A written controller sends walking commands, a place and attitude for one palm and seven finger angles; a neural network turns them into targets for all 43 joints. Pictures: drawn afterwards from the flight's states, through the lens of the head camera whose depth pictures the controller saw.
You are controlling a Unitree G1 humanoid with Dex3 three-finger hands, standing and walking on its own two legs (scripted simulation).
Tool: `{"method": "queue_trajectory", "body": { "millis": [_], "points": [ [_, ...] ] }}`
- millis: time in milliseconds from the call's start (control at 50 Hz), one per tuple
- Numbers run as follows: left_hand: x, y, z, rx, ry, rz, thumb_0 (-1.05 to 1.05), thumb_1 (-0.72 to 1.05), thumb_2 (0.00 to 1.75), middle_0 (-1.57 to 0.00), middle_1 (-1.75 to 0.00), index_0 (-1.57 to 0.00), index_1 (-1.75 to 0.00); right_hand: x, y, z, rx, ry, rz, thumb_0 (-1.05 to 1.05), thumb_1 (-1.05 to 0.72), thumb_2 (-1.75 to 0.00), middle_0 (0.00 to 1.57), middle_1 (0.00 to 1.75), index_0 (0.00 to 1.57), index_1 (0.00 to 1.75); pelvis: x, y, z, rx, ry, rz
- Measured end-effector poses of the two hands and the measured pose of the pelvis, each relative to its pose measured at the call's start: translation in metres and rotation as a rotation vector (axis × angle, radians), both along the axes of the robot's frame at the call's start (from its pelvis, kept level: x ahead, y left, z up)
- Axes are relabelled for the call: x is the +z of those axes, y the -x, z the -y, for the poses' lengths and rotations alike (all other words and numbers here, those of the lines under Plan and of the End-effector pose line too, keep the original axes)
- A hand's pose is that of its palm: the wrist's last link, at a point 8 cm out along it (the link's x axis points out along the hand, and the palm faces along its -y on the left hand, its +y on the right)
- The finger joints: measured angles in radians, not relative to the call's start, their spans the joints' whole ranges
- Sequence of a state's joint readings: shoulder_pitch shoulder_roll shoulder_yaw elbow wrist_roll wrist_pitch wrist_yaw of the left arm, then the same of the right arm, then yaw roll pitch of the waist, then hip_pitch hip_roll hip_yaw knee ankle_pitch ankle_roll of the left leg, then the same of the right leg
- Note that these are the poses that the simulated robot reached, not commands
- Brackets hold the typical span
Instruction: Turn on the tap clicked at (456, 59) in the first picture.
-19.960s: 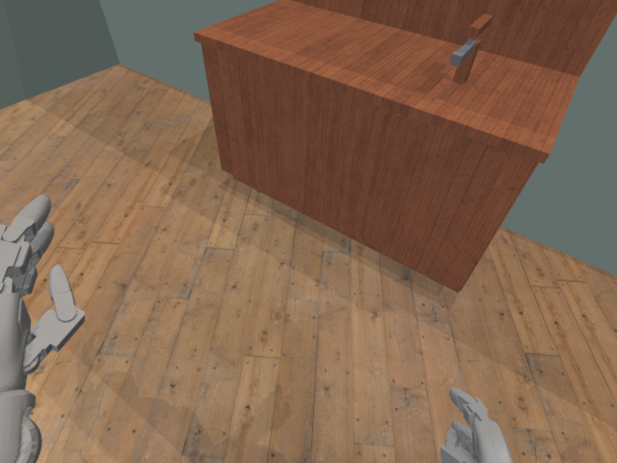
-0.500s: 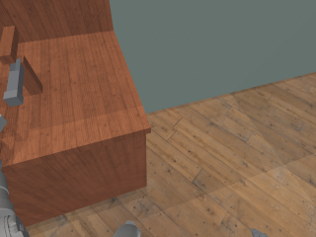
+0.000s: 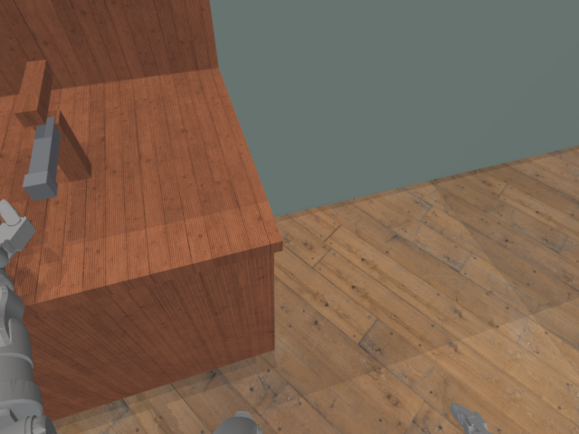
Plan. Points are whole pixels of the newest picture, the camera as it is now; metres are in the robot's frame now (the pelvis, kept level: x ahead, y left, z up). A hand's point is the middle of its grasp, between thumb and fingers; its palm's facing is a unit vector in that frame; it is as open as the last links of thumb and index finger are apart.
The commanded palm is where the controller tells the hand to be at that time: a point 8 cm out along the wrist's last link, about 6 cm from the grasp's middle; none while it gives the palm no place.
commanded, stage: push the lever round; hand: left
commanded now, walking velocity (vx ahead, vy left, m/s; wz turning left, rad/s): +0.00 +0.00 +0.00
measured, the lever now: (41, 185) +0.40 +0.37 +0.11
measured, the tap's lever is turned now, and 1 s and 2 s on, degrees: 0 7 21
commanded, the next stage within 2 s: none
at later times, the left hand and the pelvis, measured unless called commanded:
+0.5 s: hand (43, 216) +0.36 +0.36 +0.09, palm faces +0.57 -0.82 -0.06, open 7.7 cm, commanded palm +0.31 +0.38 +0.10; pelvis +0.00 -0.01 +0.00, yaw -1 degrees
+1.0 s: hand (64, 215) +0.36 +0.33 +0.09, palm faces +0.59 -0.81 -0.05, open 7.6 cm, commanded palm +0.31 +0.35 +0.10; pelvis +0.00 +0.00 +0.00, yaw +0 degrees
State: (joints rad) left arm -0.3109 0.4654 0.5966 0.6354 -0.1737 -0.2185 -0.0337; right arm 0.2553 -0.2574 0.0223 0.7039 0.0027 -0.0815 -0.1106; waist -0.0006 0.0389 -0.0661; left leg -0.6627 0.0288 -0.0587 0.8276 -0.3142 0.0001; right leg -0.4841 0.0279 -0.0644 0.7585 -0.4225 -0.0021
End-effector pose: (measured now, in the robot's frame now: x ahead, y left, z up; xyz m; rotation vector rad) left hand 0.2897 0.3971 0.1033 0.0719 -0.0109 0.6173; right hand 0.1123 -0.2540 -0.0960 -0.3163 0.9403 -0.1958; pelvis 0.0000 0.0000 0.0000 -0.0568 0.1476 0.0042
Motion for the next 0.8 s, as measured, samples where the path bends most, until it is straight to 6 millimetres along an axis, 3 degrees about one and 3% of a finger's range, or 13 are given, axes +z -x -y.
{"method": "queue_trajectory", "body": {
  "millis": [180, 520, 800],
  "points": [
    [-0.010, -0.012, 0.004, 0.017, 0.041, -0.046, 0.01, 0.90, 0.90, -0.16, -0.15, -0.15, -0.15, 0.004, -0.004, 0.007, 0.000, 0.009, 0.022, 0.01, -0.90, -0.90, 0.20, 0.30, 0.20, 0.30, 0.000, 0.001, 0.007, -0.004, -0.006, -0.013],
    [-0.006, -0.018, 0.010, 0.000, 0.028, -0.037, -0.01, 0.92, 0.91, -0.15, -0.15, -0.15, -0.15, -0.005, 0.026, 0.020, -0.059, 0.006, -0.067, 0.01, -0.90, -0.90, 0.20, 0.30, 0.20, 0.30, -0.001, -0.004, 0.009, -0.014, -0.008, -0.018],
    [-0.009, -0.022, 0.028, -0.010, 0.026, -0.014, 0.00, 0.96, 0.93, -0.15, -0.15, -0.15, -0.15, -0.003, 0.011, 0.005, -0.032, -0.006, -0.020, 0.01, -0.90, -0.90, 0.20, 0.30, 0.20, 0.30, 0.000, 0.000, 0.004, -0.007, -0.004, -0.008]
  ]
}}
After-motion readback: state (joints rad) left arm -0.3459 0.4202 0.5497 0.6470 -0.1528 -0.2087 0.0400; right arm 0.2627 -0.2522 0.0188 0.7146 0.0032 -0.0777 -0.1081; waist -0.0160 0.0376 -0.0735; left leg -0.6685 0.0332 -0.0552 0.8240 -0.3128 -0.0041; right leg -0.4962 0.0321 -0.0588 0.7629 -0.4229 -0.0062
